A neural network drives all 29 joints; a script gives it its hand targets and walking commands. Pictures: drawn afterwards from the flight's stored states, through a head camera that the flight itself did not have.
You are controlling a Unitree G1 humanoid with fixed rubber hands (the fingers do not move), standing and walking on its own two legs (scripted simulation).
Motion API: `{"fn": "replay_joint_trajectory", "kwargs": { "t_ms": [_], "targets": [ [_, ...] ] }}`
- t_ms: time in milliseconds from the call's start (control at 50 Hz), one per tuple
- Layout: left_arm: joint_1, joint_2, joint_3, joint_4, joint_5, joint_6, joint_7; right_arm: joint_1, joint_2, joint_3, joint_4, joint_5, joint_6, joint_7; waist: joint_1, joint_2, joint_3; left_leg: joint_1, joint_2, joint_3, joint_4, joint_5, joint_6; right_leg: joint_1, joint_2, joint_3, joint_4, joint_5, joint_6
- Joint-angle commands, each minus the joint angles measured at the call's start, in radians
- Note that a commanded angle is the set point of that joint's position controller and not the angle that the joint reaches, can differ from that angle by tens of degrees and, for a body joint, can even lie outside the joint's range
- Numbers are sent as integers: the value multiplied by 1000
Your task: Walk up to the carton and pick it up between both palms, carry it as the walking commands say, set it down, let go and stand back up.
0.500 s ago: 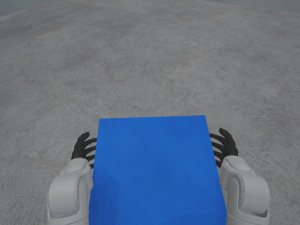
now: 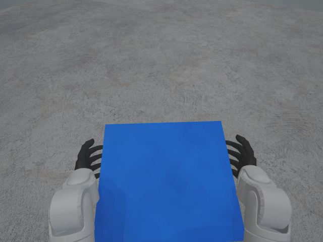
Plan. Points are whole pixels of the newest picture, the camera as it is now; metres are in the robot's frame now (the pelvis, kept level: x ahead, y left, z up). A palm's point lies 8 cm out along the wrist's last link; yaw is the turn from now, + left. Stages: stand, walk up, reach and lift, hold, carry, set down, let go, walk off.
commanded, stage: carry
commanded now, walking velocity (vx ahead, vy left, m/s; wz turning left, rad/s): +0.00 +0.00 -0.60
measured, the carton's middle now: (164, 185) +0.26 +0.00 +0.00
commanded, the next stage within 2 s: none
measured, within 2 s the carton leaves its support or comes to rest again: neither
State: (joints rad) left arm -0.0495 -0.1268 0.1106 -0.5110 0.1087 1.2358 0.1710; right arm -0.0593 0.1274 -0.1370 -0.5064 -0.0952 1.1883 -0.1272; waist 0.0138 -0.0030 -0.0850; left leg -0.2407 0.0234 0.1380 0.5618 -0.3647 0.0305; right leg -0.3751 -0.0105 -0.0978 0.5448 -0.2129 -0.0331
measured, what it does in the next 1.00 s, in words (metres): steps on the spot, turning right: left foot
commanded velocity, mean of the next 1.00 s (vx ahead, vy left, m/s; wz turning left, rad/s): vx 0.00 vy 0.00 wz -0.60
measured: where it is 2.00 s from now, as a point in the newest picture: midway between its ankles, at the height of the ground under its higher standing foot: outside the picture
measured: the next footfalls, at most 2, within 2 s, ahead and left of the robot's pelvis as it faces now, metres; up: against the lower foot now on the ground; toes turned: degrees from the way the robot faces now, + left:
left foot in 0.90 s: +0.07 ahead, +0.06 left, +0.00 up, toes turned -22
right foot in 1.24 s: -0.09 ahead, -0.18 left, +0.00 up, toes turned -49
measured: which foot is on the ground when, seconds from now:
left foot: down 0.00-0.58, up 0.60-0.88, down 0.90-1.00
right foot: down 0.00-0.92, up 0.94-1.00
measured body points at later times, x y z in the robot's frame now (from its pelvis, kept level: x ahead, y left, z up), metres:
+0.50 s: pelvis -0.01 -0.02 -0.01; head -0.01 -0.02 +0.44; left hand +0.27 +0.11 +0.08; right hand +0.20 -0.24 +0.08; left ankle -0.04 +0.09 -0.73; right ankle +0.01 -0.12 -0.71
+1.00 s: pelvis -0.03 -0.02 +0.00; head -0.02 -0.01 +0.45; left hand +0.28 +0.01 +0.09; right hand +0.10 -0.30 +0.10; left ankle +0.03 +0.08 -0.73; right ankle -0.04 -0.12 -0.69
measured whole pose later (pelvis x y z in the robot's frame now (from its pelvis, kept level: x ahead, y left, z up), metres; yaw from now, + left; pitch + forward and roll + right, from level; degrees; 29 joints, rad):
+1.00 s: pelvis -0.03 -0.02 +0.00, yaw -32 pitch +3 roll -1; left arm -0.02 -0.13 0.12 -0.58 0.11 1.26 0.16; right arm -0.01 0.13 -0.11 -0.54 -0.07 1.18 -0.15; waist 0.01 -0.01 -0.08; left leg -0.31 0.09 0.14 0.54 -0.27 0.00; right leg -0.55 0.06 -0.03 0.87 -0.42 0.01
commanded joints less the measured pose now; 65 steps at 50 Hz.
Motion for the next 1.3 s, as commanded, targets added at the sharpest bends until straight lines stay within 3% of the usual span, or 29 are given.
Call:
{"fn": "replay_joint_trajectory", "kwargs": {
  "t_ms": [0, 140, 240, 280, 320, 360, 400, 440, 500, 540, 560, 580, 600, 640, 680, 860, 880, 900, 920, 940, 960, 980, 1040, 1140, 1180, 1220, 1240, 1260, 1280],
  "targets": [
    [-460, -825, -741, -129, -407, -16, -247, -336, 847, 682, -41, 350, 38, 211, -17, 33, -203, 79, 202, -114, -39, 352, -10, 45, -109, 110, 32, 297, -25],
    [-470, -850, -741, -156, -411, -21, -248, -364, 865, 704, -83, 377, 30, 216, -18, 16, -185, 27, 228, -75, 14, 126, -23, 15, -97, 177, 55, 290, -52],
    [-430, -853, -732, -160, -401, -30, -241, -372, 872, 722, -106, 401, 25, 226, -11, -69, -227, -16, 135, -40, 99, -136, -73, 56, -163, 384, -62, 300, -103],
    [-425, -855, -736, -174, -398, -35, -239, -369, 881, 729, -108, 408, 21, 229, -12, -51, -232, 32, 132, -52, 54, -148, -77, 12, -149, 392, -88, 221, -96],
    [-440, -861, -745, -194, -399, -38, -239, -367, 889, 733, -106, 409, 16, 230, -21, 49, -216, 116, 228, -119, -56, -81, -43, -89, -78, 285, -4, 134, -55],
    [-459, -859, -749, -206, -399, -36, -239, -361, 881, 727, -100, 407, 16, 227, -28, 195, -164, 177, 430, -206, -162, 187, 44, -235, 15, 114, 199, -87, -16],
    [-461, -839, -751, -192, -405, -27, -243, -348, 860, 724, -103, 390, 18, 217, -32, 128, -111, 174, 490, -173, -148, 455, 87, -285, -29, 58, 362, -240, 2],
    [-446, -836, -753, -176, -420, -21, -250, -346, 846, 713, -109, 372, 19, 207, -21, 101, -91, 152, 439, -59, -82, 546, 44, -237, -31, 27, 344, -185, 9],
    [-446, -834, -760, -174, -436, -12, -255, -340, 834, 707, -110, 365, 25, 198, -14, 163, -125, 153, 380, 60, 55, 691, -13, -114, 24, -35, 192, -174, -4],
    [-433, -839, -753, -167, -440, -8, -254, -313, 816, 697, -101, 360, 34, 197, 2, 94, -168, 68, 332, 111, 257, 645, -75, 60, 36, 4, -13, 14, -26],
    [-385, -829, -742, -147, -439, -7, -251, -304, 794, 690, -106, 358, 39, 196, 18, -23, -210, -125, 276, 98, 406, 372, -125, 250, -81, 201, -18, 409, -79],
    [-356, -809, -722, -130, -424, -10, -244, -327, 785, 699, -132, 366, 47, 204, 14, -265, -244, -311, 85, 64, 537, -264, -183, 346, -283, 572, -51, 843, -180],
    [-348, -813, -732, -131, -429, -7, -244, -291, 810, 697, -87, 361, 48, 204, 5, -190, -275, -334, 95, -72, 587, -378, -181, 356, -322, 612, -63, 902, -194],
    [-419, -866, -751, -186, -434, -30, -255, -328, 893, 736, -90, 390, 26, 212, 0, -106, -277, -359, 85, -126, 546, -302, -158, 349, -285, 514, -96, 624, -170],
    [-462, -917, -762, -217, -431, -48, -266, -375, 958, 769, -112, 417, 4, 223, -2, -101, -279, -319, 75, -133, 472, -202, -149, 302, -227, 438, -119, 449, -145],
    [-387, -804, -740, -199, -393, -34, -254, -316, 892, 765, -101, 404, 16, 207, -10, -131, -264, 20, -4, -45, -69, -40, -109, 53, -123, 390, -183, -21, -65],
    [-397, -790, -740, -193, -393, -28, -252, -310, 881, 760, -90, 397, 22, 205, -13, -116, -255, 126, 32, -58, -162, -22, -101, -32, -82, 358, -170, -93, -30],
    [-404, -786, -747, -187, -392, -20, -252, -298, 861, 745, -78, 386, 27, 204, -26, 17, -226, 211, 165, -225, -264, -101, -52, -194, 4, 276, -78, -174, 27],
    [-442, -781, -757, -199, -395, -13, -251, -292, 846, 720, -63, 381, 28, 204, -34, 298, -180, 150, 444, -498, -373, -88, 46, -300, 92, 111, 235, -290, 54],
    [-455, -779, -749, -194, -390, -9, -248, -326, 832, 717, -87, 396, 33, 207, -17, 237, -121, 78, 561, -438, -347, 81, 96, -322, 32, 47, 456, -357, 55],
    [-472, -787, -760, -186, -409, -5, -254, -316, 840, 710, -84, 382, 35, 207, -16, 120, -94, 20, 505, -353, -314, 191, 85, -268, -8, 57, 541, -328, 62],
    [-482, -802, -758, -171, -418, -2, -259, -339, 847, 705, -93, 380, 34, 205, -16, 84, -75, 11, 431, -245, -288, 235, 50, -255, -20, 59, 567, -275, 64],
    [-492, -809, -777, -169, -434, 1, -255, -344, 838, 693, -97, 376, 29, 199, -13, 183, -106, 83, 325, -47, -172, 450, -2, -195, -2, 2, 457, -200, 80],
    [-461, -810, -772, -166, -420, 16, -241, -301, 810, 698, -108, 372, 43, 200, -36, 276, -145, 170, 379, -29, -67, 602, -4, -103, 28, -73, 182, -241, 71],
    [-432, -817, -763, -142, -417, 20, -244, -300, 807, 707, -108, 368, 46, 199, -21, 255, -174, 162, 378, 19, 36, 617, -50, 7, 40, -95, -18, -130, 59],
    [-409, -831, -747, -121, -420, 18, -251, -313, 799, 710, -101, 370, 46, 199, 1, 79, -195, -76, 330, 41, 248, 345, -142, 270, -80, 90, -160, 147, 41],
    [-390, -808, -731, -111, -413, 8, -249, -330, 792, 733, -128, 374, 52, 203, 3, -241, -222, -398, 183, 79, 447, -126, -203, 470, -350, 477, -77, 771, -73],
    [-392, -826, -730, -128, -418, 5, -248, -361, 821, 760, -133, 397, 53, 210, -8, -268, -239, -435, 145, -49, 545, -369, -203, 423, -374, 519, -10, 1031, -142],
    [-395, -838, -726, -136, -417, 0, -252, -348, 857, 772, -105, 409, 51, 215, -11, -180, -258, -420, 140, -87, 586, -340, -193, 413, -337, 431, 1, 938, -142]
  ]
}}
